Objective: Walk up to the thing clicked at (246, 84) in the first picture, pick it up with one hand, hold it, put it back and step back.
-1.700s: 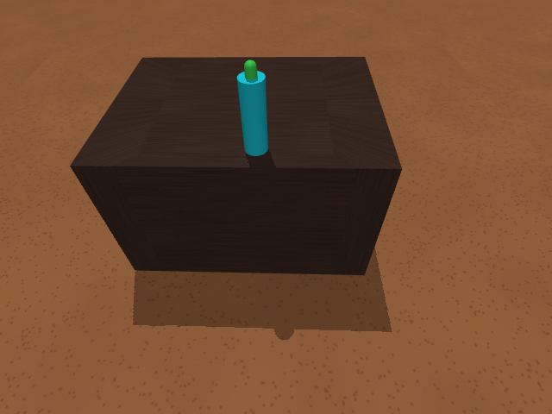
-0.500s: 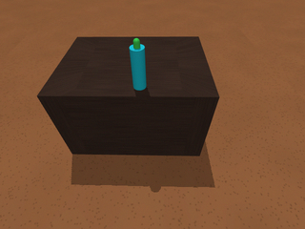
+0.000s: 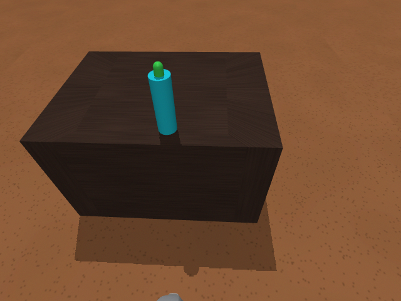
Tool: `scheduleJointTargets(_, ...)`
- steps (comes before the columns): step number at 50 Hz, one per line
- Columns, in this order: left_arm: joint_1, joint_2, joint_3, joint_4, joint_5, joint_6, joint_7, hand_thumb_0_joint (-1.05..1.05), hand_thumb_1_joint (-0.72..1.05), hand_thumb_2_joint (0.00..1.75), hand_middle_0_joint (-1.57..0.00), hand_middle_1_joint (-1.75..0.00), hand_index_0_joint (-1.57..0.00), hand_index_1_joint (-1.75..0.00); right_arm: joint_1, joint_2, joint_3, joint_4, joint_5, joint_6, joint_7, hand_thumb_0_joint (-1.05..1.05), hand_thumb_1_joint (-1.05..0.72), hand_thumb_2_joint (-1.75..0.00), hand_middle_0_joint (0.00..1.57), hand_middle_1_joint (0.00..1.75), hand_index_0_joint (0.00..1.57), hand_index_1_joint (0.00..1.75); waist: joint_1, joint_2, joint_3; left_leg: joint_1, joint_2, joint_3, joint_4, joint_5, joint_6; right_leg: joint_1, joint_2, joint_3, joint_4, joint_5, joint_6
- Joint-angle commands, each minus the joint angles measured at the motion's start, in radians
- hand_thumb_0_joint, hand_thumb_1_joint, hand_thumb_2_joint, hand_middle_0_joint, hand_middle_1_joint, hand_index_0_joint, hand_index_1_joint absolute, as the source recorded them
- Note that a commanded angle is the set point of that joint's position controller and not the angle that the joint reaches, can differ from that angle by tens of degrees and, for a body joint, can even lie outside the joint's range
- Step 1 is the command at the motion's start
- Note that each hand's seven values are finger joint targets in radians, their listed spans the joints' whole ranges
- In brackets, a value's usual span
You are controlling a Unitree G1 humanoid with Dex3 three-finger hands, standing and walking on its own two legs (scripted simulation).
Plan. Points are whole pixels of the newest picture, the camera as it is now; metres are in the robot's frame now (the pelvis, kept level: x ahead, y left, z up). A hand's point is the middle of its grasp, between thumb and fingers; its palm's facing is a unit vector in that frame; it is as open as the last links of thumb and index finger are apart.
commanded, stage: walk up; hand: left
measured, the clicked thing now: (163, 99) +0.75 +0.19 -0.03
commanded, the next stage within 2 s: none
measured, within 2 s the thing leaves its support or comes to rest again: neither
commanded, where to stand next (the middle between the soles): +0.35 -0.02 m, yaw +0 degrees
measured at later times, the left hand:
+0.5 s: hand (112, 245) +0.28 +0.26 -0.14, palm faces -0.09 -0.91 -0.40, open 7.3 cm
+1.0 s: hand (133, 219) +0.37 +0.24 -0.17, palm faces -0.01 -0.92 -0.38, open 7.3 cm
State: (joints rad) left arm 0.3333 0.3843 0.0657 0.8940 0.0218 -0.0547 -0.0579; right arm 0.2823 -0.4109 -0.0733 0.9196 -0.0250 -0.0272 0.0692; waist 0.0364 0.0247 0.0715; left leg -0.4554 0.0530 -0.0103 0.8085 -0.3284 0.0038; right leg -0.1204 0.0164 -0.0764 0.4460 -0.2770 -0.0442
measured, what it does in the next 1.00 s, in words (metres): walks ahead: left foot, then right foot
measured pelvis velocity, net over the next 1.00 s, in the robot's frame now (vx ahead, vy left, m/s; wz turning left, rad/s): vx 0.30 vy -0.03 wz -0.01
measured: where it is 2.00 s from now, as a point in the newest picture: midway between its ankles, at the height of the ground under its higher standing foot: (217, 290)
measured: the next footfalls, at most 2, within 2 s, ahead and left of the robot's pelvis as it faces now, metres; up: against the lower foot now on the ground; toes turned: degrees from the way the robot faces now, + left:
left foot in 0.12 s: +0.19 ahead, +0.14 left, +0.00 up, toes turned +4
right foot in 0.50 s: +0.33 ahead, -0.15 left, +0.00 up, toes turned -2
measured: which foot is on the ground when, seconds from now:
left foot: up 0.00-0.10, down 0.12-0.52, up 0.54-0.86, down 0.88-1.00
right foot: down 0.00-0.14, up 0.16-0.48, down 0.50-1.00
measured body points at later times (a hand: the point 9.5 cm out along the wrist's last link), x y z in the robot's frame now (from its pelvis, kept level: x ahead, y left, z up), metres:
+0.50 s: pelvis +0.19 -0.02 -0.01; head +0.21 -0.03 +0.44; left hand +0.28 +0.31 -0.11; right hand +0.22 -0.35 -0.12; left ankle +0.15 +0.13 -0.74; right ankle +0.29 -0.15 -0.74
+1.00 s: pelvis +0.30 -0.03 -0.03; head +0.34 -0.03 +0.42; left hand +0.37 +0.28 -0.15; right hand +0.42 -0.33 -0.14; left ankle +0.37 +0.10 -0.74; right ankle +0.29 -0.15 -0.74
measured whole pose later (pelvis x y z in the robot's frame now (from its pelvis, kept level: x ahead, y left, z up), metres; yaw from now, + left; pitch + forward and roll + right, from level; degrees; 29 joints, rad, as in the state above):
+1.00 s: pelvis +0.30 -0.03 -0.03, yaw +0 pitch -2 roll +0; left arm 0.21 0.40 0.01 0.90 -0.02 -0.02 0.02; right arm 0.15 -0.37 -0.02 0.88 0.00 0.00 0.02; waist 0.03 -0.01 0.13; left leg -0.41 0.04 0.02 0.73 -0.27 -0.01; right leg -0.29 -0.02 -0.02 0.75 -0.42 -0.02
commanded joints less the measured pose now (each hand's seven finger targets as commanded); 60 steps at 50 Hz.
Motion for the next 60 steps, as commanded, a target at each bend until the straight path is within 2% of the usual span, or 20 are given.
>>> scheduleJointTargets(1, -0.032, 0.294, 0.078, -0.123, 0.001, -0.035, 0.013, 0.0, 0.9, 0.9, -0.2, -0.3, -0.2, -0.3, -0.05, -0.177, -0.05, -0.118, -0.004, -0.044, -0.004, 0.0, -0.9, -0.9, 0.2, 0.3, 0.2, 0.3, 0.002, -0.113, 0.029, 0.046, 0.027, 0.026, -0.163, 0.074, 0.009, -0.075, -0.277, 0.235, -0.2, -0.09, -0.172)
scheduleJointTargets(5, -0.007, 0.242, 0.045, -0.136, -0.005, -0.024, 0.014, 0.0, 0.9, 0.9, -0.2, -0.3, -0.2, -0.3, 0.103, -0.194, -0.071, -0.092, -0.006, -0.069, -0.026, 0.0, -0.9, -0.9, 0.2, 0.3, 0.2, 0.3, -0.094, -0.001, -0.08, 0.421, -0.055, 0.092, -0.323, 0.112, 0.049, -0.186, -0.17, 0.081, 0.181, 0.272, -0.101)
scheduleJointTargets(6, 0.041, 0.175, 0.025, -0.147, -0.016, -0.021, 0.017, 0.0, 0.9, 0.9, -0.2, -0.3, -0.2, -0.3, 0.209, -0.27, -0.096, -0.082, -0.022, -0.076, -0.038, 0.0, -0.9, -0.9, 0.2, 0.3, 0.2, 0.3, -0.129, 0.204, -0.165, 0.58, 0.112, -0.179, -0.426, -0.058, 0.119, -0.33, -0.072, 0.015, 0.494, 0.187, -0.045)
scheduleJointTargets(7, 0.051, 0.163, 0.03, -0.148, -0.02, -0.016, 0.022, 0.0, 0.9, 0.9, -0.2, -0.3, -0.2, -0.3, 0.225, -0.351, -0.112, -0.114, -0.018, -0.079, -0.046, 0.0, -0.9, -0.9, 0.2, 0.3, 0.2, 0.3, -0.131, 0.268, -0.145, 0.619, 0.358, -0.661, -0.573, -0.236, 0.226, -0.555, 0.065, 0.052, 0.652, -0.248, -0.007)
scheduleJointTargets(8, 0.01, 0.272, 0.048, -0.132, -0.009, -0.008, 0.034, 0.0, 0.9, 0.9, -0.2, -0.3, -0.2, -0.3, 0.181, -0.351, -0.115, -0.125, 0.019, -0.076, -0.044, 0.0, -0.9, -0.9, 0.2, 0.3, 0.2, 0.3, -0.126, 0.099, -0.114, 0.501, 0.386, -0.661, -0.566, -0.247, 0.282, -0.524, -0.019, 0.188, 0.731, -0.273, -0.016)
scheduleJointTargets(13, 0.073, 0.231, 0.043, -0.078, -0.017, -0.004, 0.012, 0.0, 0.9, 0.9, -0.2, -0.3, -0.2, -0.3, 0.057, -0.248, -0.061, -0.163, 0.02, -0.084, -0.05, 0.0, -0.9, -0.9, 0.2, 0.3, 0.2, 0.3, -0.043, 0.122, 0.005, 0.257, 0.218, -0.181, -0.551, 0.115, 0.198, -0.409, -0.088, 0.151, 0.595, -0.059, 0.017)
scheduleJointTargets(18, -0.055, 0.203, 0.044, -0.124, -0.003, -0.006, -0.016, 0.0, 0.9, 0.9, -0.2, -0.3, -0.2, -0.3, 0.078, -0.269, -0.068, -0.185, 0.01, -0.083, -0.043, 0.0, -0.9, -0.9, 0.2, 0.3, 0.2, 0.3, -0.078, 0.136, 0.008, 0.251, 0.204, -0.088, -0.536, 0.143, 0.231, -0.363, -0.113, 0.066, 0.319, -0.005, 0.038)
scheduleJointTargets(24, 0.09, 0.23, 0.074, -0.064, -0.002, -0.028, -0.004, 0.0, 0.9, 0.9, -0.2, -0.3, -0.2, -0.3, 0.0, -0.234, -0.048, -0.223, 0.015, -0.056, -0.036, 0.0, -0.9, -0.9, 0.2, 0.3, 0.2, 0.3, 0.037, 0.022, -0.065, 0.059, 0.133, -0.008, -0.258, 0.022, 0.146, 0.044, -0.029, -0.003, 0.123, 0.08, 0.015)
scheduleJointTargets(25, 0.169, 0.273, 0.093, -0.051, 0.001, -0.037, 0.008, 0.0, 0.9, 0.9, -0.2, -0.3, -0.2, -0.3, 0.037, -0.184, -0.029, -0.224, 0.013, -0.053, -0.036, 0.0, -0.9, -0.9, 0.2, 0.3, 0.2, 0.3, 0.08, -0.151, -0.109, -0.006, 0.065, 0.051, -0.006, 0.021, 0.115, 0.168, -0.065, 0.077, 0.02, -0.047, -0.006)
scheduleJointTargets(26, 0.208, 0.366, 0.118, -0.068, 0.008, -0.05, 0.024, 0.0, 0.9, 0.9, -0.2, -0.3, -0.2, -0.3, 0.084, -0.097, 0.002, -0.241, 0.016, -0.053, -0.036, 0.0, -0.9, -0.9, 0.2, 0.3, 0.2, 0.3, 0.074, -0.385, -0.107, -0.199, -0.057, 0.087, 0.288, -0.2, 0.053, 0.228, -0.325, 0.513, -0.128, -0.197, -0.078)
scheduleJointTargets(27, 0.177, 0.398, 0.11, -0.088, -0.006, -0.049, 0.024, 0.0, 0.9, 0.9, -0.2, -0.3, -0.2, -0.3, 0.057, -0.194, -0.026, -0.225, 0.018, -0.042, -0.05, 0.0, -0.9, -0.9, 0.2, 0.3, 0.2, 0.3, 0.076, -0.288, -0.085, -0.243, -0.066, -0.012, 0.382, -0.242, 0.042, 0.154, -0.447, 0.748, -0.197, -0.2, -0.194)
scheduleJointTargets(32, 0.025, 0.29, 0.067, -0.126, -0.025, -0.053, 0.045, 0.0, 0.9, 0.9, -0.2, -0.3, -0.2, -0.3, 0.125, -0.196, -0.03, -0.127, 0.024, -0.027, -0.045, 0.0, -0.9, -0.9, 0.2, 0.3, 0.2, 0.3, -0.025, -0.163, -0.014, -0.102, 0.022, -0.064, 0.276, -0.053, 0.019, -0.052, -0.297, 0.319, -0.109, 0.256, -0.177)
scheduleJointTargets(37, 0.006, 0.259, 0.037, -0.135, -0.013, -0.047, 0.069, 0.0, 0.9, 0.9, -0.2, -0.3, -0.2, -0.3, 0.05, -0.132, -0.017, -0.13, 0.015, -0.005, -0.048, 0.0, -0.9, -0.9, 0.2, 0.3, 0.2, 0.3, -0.02, -0.162, -0.054, 0.078, 0.007, 0.017, -0.017, 0.038, 0.003, -0.13, -0.266, 0.144, 0.029, 0.74, -0.161)
scheduleJointTargets(42, -0.08, 0.25, 0.011, -0.133, -0.034, -0.014, 0.081, 0.0, 0.9, 0.9, -0.2, -0.3, -0.2, -0.3, 0.029, -0.156, -0.029, -0.099, 0.016, -0.007, -0.063, 0.0, -0.9, -0.9, 0.2, 0.3, 0.2, 0.3, -0.062, -0.106, -0.109, 0.291, -0.03, 0.036, -0.223, 0.277, 0.047, -0.244, -0.219, 0.126, 0.206, 0.466, -0.088)
scheduleJointTargets(44, -0.034, 0.189, -0.007, -0.13, -0.046, 0.0, 0.082, 0.0, 0.9, 0.9, -0.2, -0.3, -0.2, -0.3, -0.012, -0.254, -0.047, -0.125, 0.003, -0.015, -0.07, 0.0, -0.9, -0.9, 0.2, 0.3, 0.2, 0.3, -0.035, 0.087, -0.163, 0.332, 0.201, -0.262, -0.32, 0.493, 0.142, -0.297, -0.077, 0.062, 0.354, 0.115, 0.005)
scheduleJointTargets(45, 0.006, 0.192, -0.007, -0.097, -0.054, 0.018, 0.087, 0.0, 0.9, 0.9, -0.2, -0.3, -0.2, -0.3, -0.064, -0.264, -0.036, -0.135, 0.025, -0.018, -0.07, 0.0, -0.9, -0.9, 0.2, 0.3, 0.2, 0.3, -0.02, 0.13, -0.203, 0.291, 0.293, -0.357, -0.325, 0.518, 0.251, -0.228, -0.027, 0.056, 0.417, -0.207, 0.018)
scheduleJointTargets(46, -0.008, 0.214, 0.0, -0.059, -0.045, 0.023, 0.093, 0.0, 0.9, 0.9, -0.2, -0.3, -0.2, -0.3, -0.091, -0.253, -0.035, -0.123, 0.024, -0.011, -0.07, 0.0, -0.9, -0.9, 0.2, 0.3, 0.2, 0.3, -0.018, 0.139, -0.185, 0.221, 0.286, -0.363, -0.334, 0.449, 0.266, -0.181, -0.043, 0.081, 0.416, -0.309, 0.017)
scheduleJointTargets(49, 0.029, 0.205, -0.001, 0.014, -0.032, 0.012, 0.089, 0.0, 0.9, 0.9, -0.2, -0.3, -0.2, -0.3, -0.213, -0.208, -0.009, -0.111, 0.025, 0.008, -0.071, 0.0, -0.9, -0.9, 0.2, 0.3, 0.2, 0.3, 0.034, 0.162, -0.127, 0.116, 0.159, -0.184, -0.257, 0.307, 0.141, -0.09, -0.071, 0.099, 0.128, -0.045, 0.005)
scheduleJointTargets(51, -0.092, 0.302, 0.017, 0.008, -0.013, -0.002, 0.087, 0.0, 0.9, 0.9, -0.2, -0.3, -0.2, -0.3, -0.188, -0.162, 0.004, -0.086, 0.039, 0.021, -0.067, 0.0, -0.9, -0.9, 0.2, 0.3, 0.2, 0.3, -0.028, 0.006, -0.064, 0.123, 0.03, -0.084, -0.17, 0.147, 0.041, -0.228, -0.214, 0.321, 0.011, -0.009, -0.069)
scheduleJointTargets(60, -0.222, 0.224, -0.019, 0.078, -0.024, 0.0, 0.08, 0.0, 0.9, 0.9, -0.2, -0.3, -0.2, -0.3, -0.255, -0.162, 0.02, 0.038, 0.033, 0.007, -0.06, 0.0, -0.9, -0.9, 0.2, 0.3, 0.2, 0.3, -0.035, -0.015, -0.107, 0.281, 0.08, -0.091, -0.323, 0.312, 0.064, -0.126, -0.139, 0.168, 0.004, 0.165, 0.003)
